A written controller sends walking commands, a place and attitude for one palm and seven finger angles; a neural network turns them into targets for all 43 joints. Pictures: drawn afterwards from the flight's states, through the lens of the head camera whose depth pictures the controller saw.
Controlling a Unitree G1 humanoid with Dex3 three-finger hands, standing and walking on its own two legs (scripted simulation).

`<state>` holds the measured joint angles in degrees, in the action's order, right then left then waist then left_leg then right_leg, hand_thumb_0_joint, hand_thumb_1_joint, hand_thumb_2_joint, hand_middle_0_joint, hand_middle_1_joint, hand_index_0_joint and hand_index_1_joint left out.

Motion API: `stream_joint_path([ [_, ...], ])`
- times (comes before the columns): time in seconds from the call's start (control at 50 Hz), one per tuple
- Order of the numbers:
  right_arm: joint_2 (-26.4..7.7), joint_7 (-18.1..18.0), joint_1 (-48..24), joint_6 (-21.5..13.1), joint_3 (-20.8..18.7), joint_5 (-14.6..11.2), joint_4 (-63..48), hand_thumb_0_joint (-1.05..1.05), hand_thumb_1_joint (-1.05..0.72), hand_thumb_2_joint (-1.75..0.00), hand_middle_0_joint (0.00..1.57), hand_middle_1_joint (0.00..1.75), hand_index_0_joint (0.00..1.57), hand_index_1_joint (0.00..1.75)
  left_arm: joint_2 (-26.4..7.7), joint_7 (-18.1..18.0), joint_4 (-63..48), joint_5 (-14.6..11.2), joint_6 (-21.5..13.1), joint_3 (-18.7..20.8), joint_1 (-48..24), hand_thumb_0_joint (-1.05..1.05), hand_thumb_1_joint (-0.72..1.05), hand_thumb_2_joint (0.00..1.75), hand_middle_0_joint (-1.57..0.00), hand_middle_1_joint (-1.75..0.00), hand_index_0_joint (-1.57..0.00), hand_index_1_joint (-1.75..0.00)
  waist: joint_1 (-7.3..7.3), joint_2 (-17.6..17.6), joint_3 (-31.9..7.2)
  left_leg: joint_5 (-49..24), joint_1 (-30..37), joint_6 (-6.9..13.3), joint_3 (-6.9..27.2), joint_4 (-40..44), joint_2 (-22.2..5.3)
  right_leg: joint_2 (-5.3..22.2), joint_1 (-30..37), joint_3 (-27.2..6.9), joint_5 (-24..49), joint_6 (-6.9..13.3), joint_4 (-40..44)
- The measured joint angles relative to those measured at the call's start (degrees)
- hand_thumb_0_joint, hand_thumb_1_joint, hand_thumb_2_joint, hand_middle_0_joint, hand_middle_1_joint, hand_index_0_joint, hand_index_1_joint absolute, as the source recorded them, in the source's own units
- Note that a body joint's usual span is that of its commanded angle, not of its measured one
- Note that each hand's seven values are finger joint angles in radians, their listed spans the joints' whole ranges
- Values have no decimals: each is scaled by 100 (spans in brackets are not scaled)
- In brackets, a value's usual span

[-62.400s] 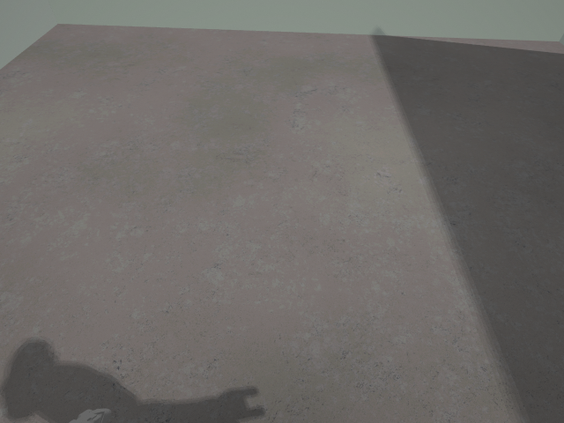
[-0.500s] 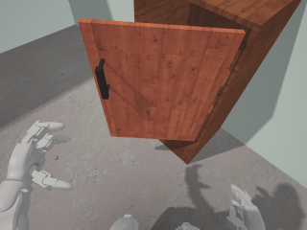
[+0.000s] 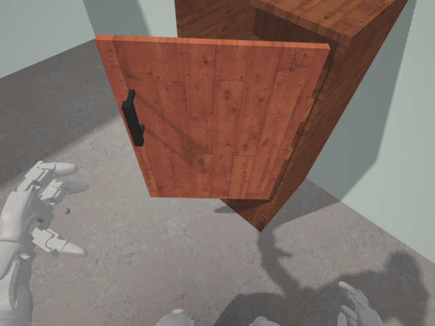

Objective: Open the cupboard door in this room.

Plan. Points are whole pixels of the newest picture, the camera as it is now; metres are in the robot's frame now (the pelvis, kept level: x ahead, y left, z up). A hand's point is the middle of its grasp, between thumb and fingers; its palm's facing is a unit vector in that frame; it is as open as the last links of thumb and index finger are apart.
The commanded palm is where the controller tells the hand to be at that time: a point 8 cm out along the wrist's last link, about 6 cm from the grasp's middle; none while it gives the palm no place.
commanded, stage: raise the hand with hooked fingers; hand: left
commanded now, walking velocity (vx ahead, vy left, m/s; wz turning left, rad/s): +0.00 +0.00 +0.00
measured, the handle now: (135, 119) +0.53 +0.21 +0.04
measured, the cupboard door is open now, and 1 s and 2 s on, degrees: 42 42 42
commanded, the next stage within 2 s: move the hooked fingers beside the handle in 0.24 s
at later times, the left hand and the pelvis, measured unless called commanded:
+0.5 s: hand (69, 210) +0.29 +0.26 +0.06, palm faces +0.06 -1.00 -0.02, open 14.0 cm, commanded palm +0.27 +0.31 +0.06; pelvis -0.01 -0.01 +0.00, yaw +1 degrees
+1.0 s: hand (87, 176) +0.36 +0.26 +0.05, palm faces +0.04 -1.00 -0.02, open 14.0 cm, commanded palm +0.34 +0.31 +0.05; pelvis -0.01 -0.01 -0.01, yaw +0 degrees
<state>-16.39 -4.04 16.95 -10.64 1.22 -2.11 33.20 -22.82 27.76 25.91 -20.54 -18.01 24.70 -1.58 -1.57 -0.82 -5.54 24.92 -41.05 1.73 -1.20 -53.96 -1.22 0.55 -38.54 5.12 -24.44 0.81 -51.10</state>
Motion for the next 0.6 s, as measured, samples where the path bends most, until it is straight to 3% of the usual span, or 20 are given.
stream_joint_path([
  [0.16, 52, -29, -65, 30, 18, -1, 12, 1, -90, -90, 20, 30, 20, 30, 63, -58, -15, 36, -168, -1, 34, -2, -50, 30, -30, -120, -30, -120, 8, 9, 39, -15, 10, -25, 16, -12, -13, -14, 5, 13, 2, 28, -28],
  [0.38, 99, -57, -152, 0, 88, -20, 1, 1, -90, -90, 20, 30, 20, 30, 37, 6, 119, 19, -140, -28, -45, -2, -50, 30, -30, -120, -30, -120, 61, -41, 29, -57, 48, -47, 42, 30, 0, -4, 40, 37, 15, 48, -15],
  [0.6, 48, -118, -200, 9, 89, -14, 124, 1, -90, -90, 20, 30, 20, 30, -25, -4, 711, 198, -156, -87, -815, -2, -51, 30, -30, -120, -30, -120, 47, -8, 59, -55, -110, -66, 76, -71, 8, 7, -115, 68, -14, 72, -138],
])
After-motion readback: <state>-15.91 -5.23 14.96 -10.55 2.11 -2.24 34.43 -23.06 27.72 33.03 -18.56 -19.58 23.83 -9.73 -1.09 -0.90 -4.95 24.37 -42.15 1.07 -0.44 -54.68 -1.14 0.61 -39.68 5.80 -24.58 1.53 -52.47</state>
